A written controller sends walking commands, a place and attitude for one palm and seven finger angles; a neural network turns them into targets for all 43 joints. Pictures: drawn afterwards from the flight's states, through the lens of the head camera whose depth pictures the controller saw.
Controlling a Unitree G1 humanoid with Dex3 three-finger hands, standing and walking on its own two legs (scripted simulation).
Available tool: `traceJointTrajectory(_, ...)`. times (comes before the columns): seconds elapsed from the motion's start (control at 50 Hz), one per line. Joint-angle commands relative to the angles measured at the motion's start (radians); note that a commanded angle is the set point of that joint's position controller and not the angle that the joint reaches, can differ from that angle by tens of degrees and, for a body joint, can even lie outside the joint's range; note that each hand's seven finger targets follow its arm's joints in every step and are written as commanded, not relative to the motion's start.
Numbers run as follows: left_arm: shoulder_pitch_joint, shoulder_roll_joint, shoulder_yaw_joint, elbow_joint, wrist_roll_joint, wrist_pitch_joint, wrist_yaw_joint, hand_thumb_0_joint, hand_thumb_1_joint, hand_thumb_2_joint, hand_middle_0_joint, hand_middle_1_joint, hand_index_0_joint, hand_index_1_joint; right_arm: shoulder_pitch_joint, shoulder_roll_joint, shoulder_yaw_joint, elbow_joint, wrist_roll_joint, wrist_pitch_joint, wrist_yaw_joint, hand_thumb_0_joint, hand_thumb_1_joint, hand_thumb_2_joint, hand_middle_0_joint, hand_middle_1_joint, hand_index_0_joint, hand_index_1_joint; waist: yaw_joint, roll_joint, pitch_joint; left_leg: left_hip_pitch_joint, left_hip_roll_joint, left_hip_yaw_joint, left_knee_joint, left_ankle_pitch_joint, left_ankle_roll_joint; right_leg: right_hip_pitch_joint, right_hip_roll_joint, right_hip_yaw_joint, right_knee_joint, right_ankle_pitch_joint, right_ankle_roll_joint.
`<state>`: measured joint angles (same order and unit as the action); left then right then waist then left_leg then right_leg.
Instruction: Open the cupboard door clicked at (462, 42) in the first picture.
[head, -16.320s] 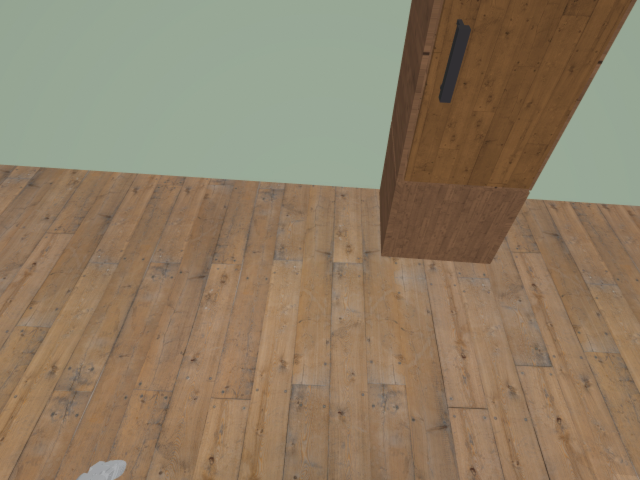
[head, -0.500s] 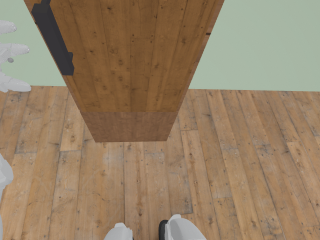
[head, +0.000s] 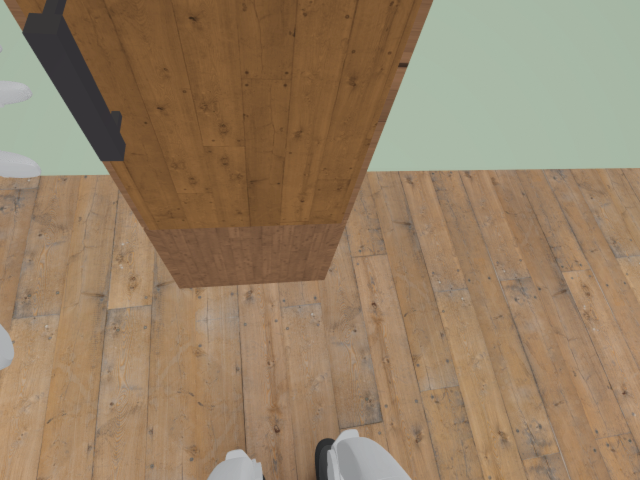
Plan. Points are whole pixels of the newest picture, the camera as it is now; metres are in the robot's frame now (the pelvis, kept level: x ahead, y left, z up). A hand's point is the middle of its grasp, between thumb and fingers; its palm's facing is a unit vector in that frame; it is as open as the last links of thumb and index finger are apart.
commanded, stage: move the hooked fingers beside the handle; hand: left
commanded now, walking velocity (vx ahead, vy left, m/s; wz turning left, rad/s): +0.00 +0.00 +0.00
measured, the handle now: (88, 84) +0.55 +0.22 +0.10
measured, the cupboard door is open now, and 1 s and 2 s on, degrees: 0 0 0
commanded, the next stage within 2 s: slide the fingers in behind the handle in 0.76 s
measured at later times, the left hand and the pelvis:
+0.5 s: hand (4, 109) +0.51 +0.29 +0.11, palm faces +0.04 -1.00 +0.00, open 14.0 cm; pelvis -0.01 +0.00 -0.01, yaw +0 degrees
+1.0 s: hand (7, 121) +0.49 +0.29 +0.11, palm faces +0.02 -1.00 +0.01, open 14.0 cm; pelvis -0.01 +0.00 +0.00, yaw +1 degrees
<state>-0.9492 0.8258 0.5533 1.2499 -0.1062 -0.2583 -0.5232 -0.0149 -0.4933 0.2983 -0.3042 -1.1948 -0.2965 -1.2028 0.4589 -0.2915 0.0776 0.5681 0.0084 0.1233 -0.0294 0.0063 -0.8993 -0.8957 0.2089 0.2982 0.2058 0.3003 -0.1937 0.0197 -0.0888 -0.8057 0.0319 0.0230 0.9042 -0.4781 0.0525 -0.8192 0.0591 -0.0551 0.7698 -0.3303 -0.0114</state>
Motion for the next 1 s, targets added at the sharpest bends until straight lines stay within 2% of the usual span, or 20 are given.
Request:
traceJointTrajectory(0.0,-0.415,0.29,-0.005,-0.205,-0.039,-0.074,-0.016,0.0,-0.5,0.3,-0.3,-1.2,-0.3,-1.2,0.168,-0.208,-0.085,-0.026,0.002,-0.012,-0.02,0.0,-0.9,-0.9,0.2,0.3,0.2,0.3,0.008,0.199,-0.451,0.369,0.014,-0.091,-0.058,0.675,-0.046,0.188,0.015,0.021,-0.022,0.366,-0.012)
traceJointTrajectory(0.02,-0.422,0.289,-0.012,-0.195,-0.036,-0.069,-0.015,0.0,-0.5,0.3,-0.3,-1.2,-0.3,-1.2,0.165,-0.209,-0.082,-0.024,0.002,-0.011,-0.021,0.0,-0.9,-0.9,0.2,0.3,0.2,0.3,0.006,0.183,-0.429,0.341,0.011,-0.09,-0.062,0.635,-0.04,0.191,0.014,0.021,-0.024,0.351,-0.012)
traceJointTrajectory(0.06,-0.449,0.266,-0.036,-0.219,-0.032,-0.071,-0.013,0.0,-0.5,0.3,-0.3,-1.2,-0.3,-1.2,0.16,-0.206,-0.079,-0.027,0.003,-0.011,-0.027,0.0,-0.9,-0.9,0.2,0.3,0.2,0.3,0.005,0.233,-0.445,0.367,0.008,-0.094,-0.063,0.651,-0.045,0.173,0.012,0.02,-0.019,0.344,-0.017)
traceJointTrajectory(0.12,-0.48,0.244,-0.066,-0.174,-0.026,-0.062,-0.002,0.0,-0.5,0.3,-0.3,-1.2,-0.3,-1.2,0.155,-0.205,-0.075,-0.014,0.005,-0.012,-0.032,0.0,-0.9,-0.9,0.2,0.3,0.2,0.3,-0.02,0.196,-0.413,0.346,0.011,-0.097,-0.06,0.593,-0.042,0.147,0.011,0.018,-0.025,0.309,-0.012)
traceJointTrajectory(0.14,-0.488,0.267,-0.052,-0.17,-0.025,-0.061,0.003,0.0,-0.5,0.3,-0.3,-1.2,-0.3,-1.2,0.152,-0.208,-0.073,-0.015,0.005,-0.014,-0.035,0.0,-0.9,-0.9,0.2,0.3,0.2,0.3,-0.017,0.184,-0.407,0.321,0.01,-0.098,-0.062,0.563,-0.04,0.157,0.009,0.019,-0.023,0.3,-0.013)
traceJointTrajectory(0.2,-0.546,0.252,-0.079,-0.184,-0.012,-0.069,0.014,0.0,-0.5,0.3,-0.3,-1.2,-0.3,-1.2,0.154,-0.205,-0.071,-0.006,0.002,-0.02,-0.039,0.0,-0.9,-0.9,0.2,0.3,0.2,0.3,-0.028,0.241,-0.443,0.367,0.011,-0.109,-0.053,0.592,-0.052,0.12,0.006,0.017,-0.015,0.289,-0.015)
traceJointTrajectory(0.26,-0.534,0.292,-0.048,-0.137,-0.009,-0.064,0.026,0.0,-0.5,0.3,-0.3,-1.2,-0.3,-1.2,0.155,-0.209,-0.063,-0.016,0.002,-0.024,-0.041,0.0,-0.9,-0.9,0.2,0.3,0.2,0.3,-0.026,0.191,-0.439,0.301,0.007,-0.102,-0.048,0.564,-0.042,0.163,0.008,0.021,-0.006,0.308,-0.017)
traceJointTrajectory(0.38,-0.524,0.391,0.006,-0.162,0.013,-0.068,0.028,0.0,-0.5,0.3,-0.3,-1.2,-0.3,-1.2,0.163,-0.212,-0.061,-0.03,0.0,-0.023,-0.039,0.0,-0.9,-0.9,0.2,0.3,0.2,0.3,-0.002,0.23,-0.501,0.281,0.006,-0.092,-0.035,0.585,-0.041,0.211,0.007,0.028,0.01,0.35,-0.015)
traceJointTrajectory(0.4,-0.504,0.399,0.017,-0.156,0.013,-0.067,0.025,0.0,-0.5,0.3,-0.3,-1.2,-0.3,-1.2,0.166,-0.213,-0.065,-0.033,0.0,-0.023,-0.038,0.0,-0.9,-0.9,0.2,0.3,0.2,0.3,-0.002,0.198,-0.51,0.273,0.006,-0.09,-0.034,0.583,-0.037,0.228,0.008,0.028,0.011,0.361,-0.013)
traceJointTrajectory(0.46,-0.478,0.358,0.002,-0.185,-0.005,-0.071,0.004,0.0,-0.5,0.3,-0.3,-1.2,-0.3,-1.2,0.17,-0.209,-0.066,-0.04,0.001,-0.02,-0.033,0.0,-0.9,-0.9,0.2,0.3,0.2,0.3,0.005,0.23,-0.521,0.307,0.008,-0.091,-0.039,0.632,-0.041,0.226,0.012,0.024,0.01,0.38,-0.017)
traceJointTrajectory(0.5,-0.421,0.402,0.046,-0.181,-0.012,-0.064,-0.005,0.0,-0.5,0.3,-0.3,-1.2,-0.3,-1.2,0.175,-0.216,-0.074,-0.04,0.0,-0.021,-0.031,0.0,-0.9,-0.9,0.2,0.3,0.2,0.3,0.021,0.198,-0.541,0.304,0.009,-0.092,-0.038,0.642,-0.039,0.246,0.014,0.024,0.008,0.389,-0.014)
traceJointTrajectory(0.56,-0.423,0.358,0.015,-0.165,-0.026,-0.056,-0.021,0.0,-0.5,0.3,-0.3,-1.2,-0.3,-1.2,0.17,-0.213,-0.067,-0.039,0.004,-0.016,-0.028,0.0,-0.9,-0.9,0.2,0.3,0.2,0.3,0.011,0.195,-0.461,0.263,0.004,-0.084,-0.049,0.591,-0.03,0.232,0.015,0.023,-0.003,0.373,-0.017)
traceJointTrajectory(0.6,-0.413,0.376,0.026,-0.171,-0.02,-0.056,-0.02,0.0,-0.5,0.3,-0.3,-1.2,-0.3,-1.2,0.177,-0.217,-0.072,-0.034,0.002,-0.014,-0.029,0.0,-0.9,-0.9,0.2,0.3,0.2,0.3,0.013,0.197,-0.468,0.288,0.008,-0.09,-0.051,0.601,-0.035,0.21,0.016,0.018,-0.004,0.354,-0.015)
traceJointTrajectory(0.64,-0.446,0.318,-0.018,-0.202,-0.023,-0.064,-0.021,0.0,-0.5,0.3,-0.3,-1.2,-0.3,-1.2,0.178,-0.211,-0.073,-0.027,0.002,-0.011,-0.026,0.0,-0.9,-0.9,0.2,0.3,0.2,0.3,-0.002,0.237,-0.472,0.341,0.013,-0.096,-0.051,0.629,-0.045,0.163,0.018,0.013,-0.009,0.333,-0.014)
traceJointTrajectory(0.68,-0.448,0.329,0.008,-0.228,-0.037,-0.079,-0.022,0.0,-0.5,0.3,-0.3,-1.2,-0.3,-1.2,0.186,-0.215,-0.081,-0.016,-0.003,-0.012,-0.026,0.0,-0.9,-0.9,0.2,0.3,0.2,0.3,0.007,0.258,-0.509,0.413,0.02,-0.113,-0.044,0.713,-0.062,0.142,0.021,0.008,-0.008,0.338,-0.017)
traceJointTrajectory(0.74,-0.449,0.259,-0.045,-0.194,-0.042,-0.067,-0.023,0.0,-0.5,0.3,-0.3,-1.2,-0.3,-1.2,0.176,-0.21,-0.078,-0.009,-0.001,-0.009,-0.024,0.0,-0.9,-0.9,0.2,0.3,0.2,0.3,-0.009,0.238,-0.442,0.383,0.018,-0.107,-0.049,0.659,-0.055,0.116,0.02,0.005,-0.018,0.31,-0.014)
traceJointTrajectory(0.8,-0.423,0.278,-0.025,-0.216,-0.033,-0.067,-0.005,0.0,-0.5,0.3,-0.3,-1.2,-0.3,-1.2,0.177,-0.209,-0.081,-0.013,-0.003,-0.008,-0.024,0.0,-0.9,-0.9,0.2,0.3,0.2,0.3,0.014,0.251,-0.477,0.426,0.021,-0.123,-0.05,0.734,-0.071,0.118,0.019,0.0,-0.011,0.317,-0.018)
traceJointTrajectory(0.88,-0.438,0.276,-0.022,-0.207,-0.032,-0.068,0.019,0.0,-0.5,0.3,-0.3,-1.2,-0.3,-1.2,0.165,-0.208,-0.079,-0.019,-0.003,-0.01,-0.022,0.0,-0.9,-0.9,0.2,0.3,0.2,0.3,0.004,0.204,-0.456,0.37,0.017,-0.109,-0.053,0.663,-0.059,0.147,0.017,0.005,-0.009,0.322,-0.016)
traceJointTrajectory(0.94,-0.468,0.213,-0.08,-0.223,-0.022,-0.074,0.035,0.0,-0.5,0.3,-0.3,-1.2,-0.3,-1.2,0.15,-0.2,-0.076,-0.026,0.0,-0.012,-0.021,0.0,-0.9,-0.9,0.2,0.3,0.2,0.3,-0.005,0.235,-0.419,0.366,0.015,-0.11,-0.064,0.612,-0.061,0.122,0.013,0.004,-0.013,0.284,-0.016)
traceJointTrajectory(0.98,-0.475,0.249,-0.037,-0.259,-0.028,-0.091,0.046,0.0,-0.5,0.3,-0.3,-1.2,-0.3,-1.2,0.158,-0.205,-0.083,-0.02,-0.004,-0.015,-0.022,0.0,-0.9,-0.9,0.2,0.3,0.2,0.3,0.008,0.241,-0.492,0.424,0.02,-0.12,-0.054,0.676,-0.07,0.13,0.015,0.005,-0.006,0.3,-0.018)
